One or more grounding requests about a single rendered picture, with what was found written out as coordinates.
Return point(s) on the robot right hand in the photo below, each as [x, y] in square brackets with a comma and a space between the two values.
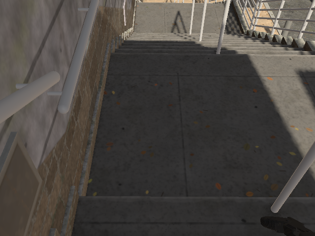
[288, 226]

